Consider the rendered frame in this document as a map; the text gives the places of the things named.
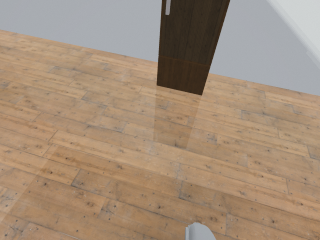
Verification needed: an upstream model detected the cupboard door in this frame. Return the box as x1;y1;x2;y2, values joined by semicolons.
160;0;227;64

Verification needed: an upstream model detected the robot right thigh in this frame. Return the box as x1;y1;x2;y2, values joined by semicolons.
184;223;216;240

